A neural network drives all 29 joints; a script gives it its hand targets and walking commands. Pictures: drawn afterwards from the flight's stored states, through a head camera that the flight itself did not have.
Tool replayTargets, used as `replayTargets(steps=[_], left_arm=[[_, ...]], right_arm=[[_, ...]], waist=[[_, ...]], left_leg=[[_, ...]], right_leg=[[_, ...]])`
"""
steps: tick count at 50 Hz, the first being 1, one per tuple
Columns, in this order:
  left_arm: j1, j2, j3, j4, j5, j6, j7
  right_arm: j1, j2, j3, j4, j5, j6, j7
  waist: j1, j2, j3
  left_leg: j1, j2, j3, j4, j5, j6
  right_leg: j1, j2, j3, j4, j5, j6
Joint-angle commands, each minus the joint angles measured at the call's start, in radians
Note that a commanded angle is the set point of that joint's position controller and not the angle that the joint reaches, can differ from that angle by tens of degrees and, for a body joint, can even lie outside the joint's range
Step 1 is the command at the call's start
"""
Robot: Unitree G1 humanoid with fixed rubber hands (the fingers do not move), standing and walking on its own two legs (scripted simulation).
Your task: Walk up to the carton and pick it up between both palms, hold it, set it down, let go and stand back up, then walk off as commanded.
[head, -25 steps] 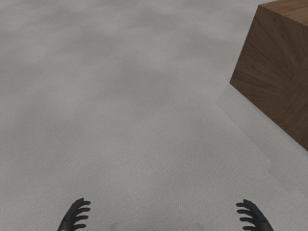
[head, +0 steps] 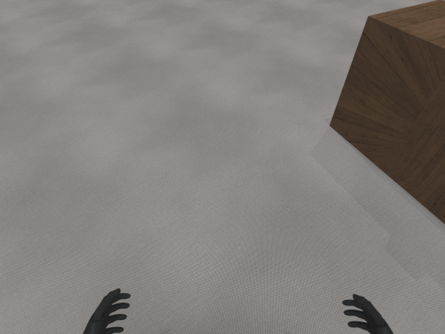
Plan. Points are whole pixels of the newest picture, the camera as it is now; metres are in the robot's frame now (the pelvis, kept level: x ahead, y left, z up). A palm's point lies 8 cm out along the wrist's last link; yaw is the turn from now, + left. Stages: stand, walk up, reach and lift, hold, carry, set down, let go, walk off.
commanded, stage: stand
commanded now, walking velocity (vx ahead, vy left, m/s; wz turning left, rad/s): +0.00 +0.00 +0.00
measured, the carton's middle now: out of the picture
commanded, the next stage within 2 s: walk up in 0.26 s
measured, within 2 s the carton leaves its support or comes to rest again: neither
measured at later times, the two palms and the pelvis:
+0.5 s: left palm out of the picture +0.13 +0.25 -0.08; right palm out of the picture +0.11 -0.26 -0.09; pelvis -0.01 +0.00 +0.00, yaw -1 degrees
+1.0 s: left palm (168, 273) +0.25 +0.13 -0.07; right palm out of the picture +0.02 -0.43 -0.09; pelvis +0.04 -0.10 -0.01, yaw -23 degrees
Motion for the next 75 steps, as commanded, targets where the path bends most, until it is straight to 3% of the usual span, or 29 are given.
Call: replayTargets(steps=[1,22,23,24,25,26,27,29,31,33,36,37,38,39,40,41,42,44,48,53,59,64,65,66,67,68,70,73,75], left_arm=[[-0.06,0.227,0.085,0.008,0.017,-0.046,0.011],[-0.076,0.252,0.086,0.035,0.02,-0.046,0.009],[-0.019,0.317,0.124,-0.057,0.053,-0.002,-0.062],[-0.089,0.291,0.129,-0.106,0.049,0.005,-0.081],[-0.139,0.253,0.121,-0.128,0.055,0.006,-0.084],[-0.158,0.309,0.134,-0.125,0.076,0.011,-0.084],[-0.129,0.326,0.144,-0.098,0.069,0.014,-0.093],[-0.097,0.35,0.15,-0.076,0.057,0.014,-0.112],[-0.076,0.334,0.129,-0.084,0.045,0.013,-0.125],[-0.074,0.319,0.125,-0.085,0.029,0.011,-0.135],[0.162,0.384,0.155,0.003,0.011,0.006,-0.124],[0.281,0.416,0.178,0.055,0.002,-0.002,-0.11],[0.346,0.465,0.198,0.075,0.004,-0.006,-0.09],[0.278,0.497,0.191,0.023,-0.006,-0.009,-0.078],[0.17,0.506,0.183,-0.014,-0.014,-0.002,-0.076],[0.116,0.505,0.175,-0.022,-0.017,0.0,-0.071],[0.102,0.487,0.173,-0.013,-0.017,-0.004,-0.063],[0.105,0.433,0.16,-0.009,-0.018,-0.007,-0.054],[0.116,0.427,0.163,-0.015,-0.015,-0.015,-0.056],[0.145,0.422,0.156,-0.018,0.0,-0.019,-0.052],[0.183,0.424,0.156,-0.009,0.009,-0.025,-0.053],[0.135,0.405,0.139,-0.03,0.012,-0.023,-0.06],[0.086,0.395,0.13,-0.05,0.009,-0.02,-0.061],[0.031,0.353,0.116,-0.07,0.003,-0.023,-0.062],[0.061,0.246,0.093,-0.074,0.002,-0.032,-0.057],[0.071,0.286,0.096,-0.067,0.017,-0.032,-0.048],[0.051,0.39,0.11,-0.029,0.024,-0.034,-0.048],[0.062,0.362,0.111,-0.007,0.019,-0.036,-0.066],[0.02,0.335,0.097,-0.021,0.016,-0.034,-0.072]], right_arm=[[-0.057,-0.249,-0.089,-0.006,-0.005,-0.041,-0.004],[-0.064,-0.234,-0.084,0.017,0.003,-0.04,-0.002],[0.031,-0.38,-0.152,-0.006,-0.028,-0.072,0.009],[0.125,-0.415,-0.17,-0.011,-0.033,-0.084,0.005],[0.184,-0.48,-0.192,0.001,-0.039,-0.087,-0.001],[0.126,-0.481,-0.195,-0.012,-0.039,-0.093,-0.004],[0.096,-0.464,-0.194,-0.028,-0.031,-0.096,-0.01],[0.087,-0.429,-0.189,-0.028,-0.029,-0.1,-0.015],[0.065,-0.439,-0.191,-0.032,-0.014,-0.1,-0.015],[-0.023,-0.457,-0.19,-0.05,-0.015,-0.099,-0.007],[-0.182,-0.462,-0.181,-0.068,-0.02,-0.095,0.008],[-0.164,-0.403,-0.159,-0.057,-0.03,-0.083,0.014],[-0.141,-0.302,-0.123,-0.064,-0.027,-0.069,0.025],[-0.113,-0.289,-0.096,-0.08,-0.014,-0.062,0.028],[-0.101,-0.376,-0.118,-0.077,-0.002,-0.057,0.027],[-0.078,-0.402,-0.124,-0.066,0.001,-0.06,0.027],[-0.045,-0.424,-0.126,-0.04,0.005,-0.057,0.024],[0.01,-0.417,-0.128,0.002,0.003,-0.054,0.024],[0.027,-0.425,-0.128,0.014,0.001,-0.03,0.017],[-0.042,-0.428,-0.128,-0.012,-0.004,-0.03,0.023],[-0.105,-0.433,-0.129,-0.055,-0.005,-0.061,0.021],[-0.018,-0.41,-0.117,-0.04,0.001,-0.106,0.01],[0.045,-0.399,-0.114,-0.027,0.003,-0.121,0.006],[0.171,-0.421,-0.127,0.003,0.003,-0.131,-0.003],[0.259,-0.514,-0.159,0.032,-0.012,-0.131,-0.016],[0.236,-0.558,-0.168,0.011,-0.005,-0.123,-0.017],[0.16,-0.498,-0.161,-0.001,0.003,-0.119,-0.008],[0.132,-0.453,-0.146,-0.013,0.009,-0.111,-0.001],[0.141,-0.451,-0.147,-0.017,0.01,-0.106,0.005]], waist=[[0.004,-0.013,-0.06],[-0.005,-0.053,-0.02],[-0.056,-0.068,-0.034],[-0.116,0.005,-0.017],[-0.144,0.234,-0.015],[-0.114,0.109,-0.005],[-0.086,0.009,0.015],[-0.069,-0.009,-0.028],[-0.066,0.05,-0.04],[-0.04,0.155,-0.033],[0.123,0.087,-0.086],[0.165,-0.033,-0.114],[0.194,-0.341,-0.026],[0.149,-0.429,0.009],[0.097,-0.267,0.026],[0.058,-0.195,0.069],[0.037,-0.129,0.072],[0.025,-0.157,0.017],[0.019,-0.162,0.067],[0.025,-0.065,0.079],[0.051,-0.061,0.108],[0.014,-0.115,0.027],[-0.034,-0.095,-0.007],[-0.11,-0.01,-0.085],[-0.142,0.251,-0.186],[-0.123,0.214,-0.155],[-0.088,0.09,-0.085],[-0.079,0.16,-0.029],[-0.093,0.153,-0.039]], left_leg=[[0.002,0.091,-0.13,-0.186,0.122,0.093],[0.013,0.081,-0.13,-0.195,0.081,0.085],[0.26,0.123,-0.12,-0.161,-0.239,0.13],[0.448,0.236,-0.272,-0.336,-0.404,0.192],[0.465,0.475,-0.511,-0.531,-0.46,0.268],[0.398,0.553,-0.529,-0.518,-0.363,0.315],[0.327,0.556,-0.479,-0.513,-0.325,0.315],[0.307,0.502,-0.337,-0.446,-0.203,0.278],[0.308,0.462,-0.211,-0.398,-0.029,0.252],[0.219,0.465,-0.098,-0.387,-0.045,0.241],[-0.139,0.39,0.084,-0.21,-0.162,0.161],[-0.261,0.266,0.183,0.07,-0.158,0.117],[-0.444,0.08,0.247,0.463,-0.28,0.071],[-0.562,0.003,0.121,0.605,-0.279,0.023],[-0.491,0.029,0.001,0.567,-0.25,0.028],[-0.452,0.043,-0.029,0.537,-0.207,0.024],[-0.428,0.053,-0.039,0.479,-0.14,0.026],[-0.336,0.055,-0.02,0.387,-0.07,0.025],[-0.295,0.06,-0.025,0.35,0.011,0.019],[-0.312,0.066,-0.072,0.272,-0.001,0.028],[-0.393,0.059,-0.105,0.178,-0.067,0.035],[-0.157,0.022,-0.062,-0.058,-0.088,0.045],[0.019,0.012,-0.06,-0.225,-0.012,0.054],[0.305,0.064,-0.115,-0.366,0.038,0.079],[0.576,0.293,-0.376,-0.411,-0.135,0.123],[0.603,0.487,-0.659,-0.477,-0.288,0.192],[0.467,0.496,-0.559,-0.435,-0.195,0.219],[0.385,0.368,-0.237,-0.38,0.192,0.159],[0.403,0.367,-0.147,-0.342,0.366,0.194]], right_leg=[[0.043,-0.082,0.128,-0.163,0.151,-0.073],[0.003,-0.091,0.146,-0.212,0.083,-0.074],[-0.331,-0.075,0.351,-0.145,-0.063,-0.143],[-0.587,-0.019,0.24,-0.068,-0.162,-0.079],[-0.667,-0.006,0.067,0.215,-0.142,-0.038],[-0.654,-0.087,0.085,0.337,-0.122,-0.003],[-0.599,-0.109,0.083,0.365,-0.073,0.007],[-0.509,-0.141,0.107,0.343,-0.029,0.011],[-0.449,-0.146,0.079,0.259,-0.031,0.006],[-0.359,-0.162,0.062,0.164,-0.008,0.001],[0.149,-0.119,0.015,0.021,0.074,-0.039],[0.33,-0.042,0.046,-0.034,-0.005,-0.052],[0.346,-0.06,0.291,-0.263,-0.241,-0.079],[0.239,-0.189,0.76,-0.478,-0.413,-0.111],[0.121,-0.244,0.925,-0.614,-0.603,-0.124],[0.08,-0.236,0.907,-0.631,-0.593,-0.128],[0.11,-0.209,0.804,-0.589,-0.478,-0.063],[0.123,-0.112,0.604,-0.537,-0.275,0.036],[0.05,-0.115,0.628,-0.587,-0.309,0.064],[0.09,-0.146,0.703,-0.562,-0.325,-0.008],[0.165,-0.162,0.785,-0.483,-0.285,-0.129],[0.092,-0.112,0.655,-0.313,0.063,-0.193],[0.003,-0.059,0.567,-0.211,0.113,-0.178],[-0.166,0.025,0.428,-0.017,0.092,-0.129],[-0.401,0.166,0.203,0.3,-0.025,-0.05],[-0.576,0.147,0.153,0.414,-0.177,-0.019],[-0.527,0.013,0.114,0.44,-0.107,-0.005],[-0.466,-0.035,0.054,0.38,-0.034,-0.008],[-0.47,-0.045,0.01,0.333,-0.021,-0.008]])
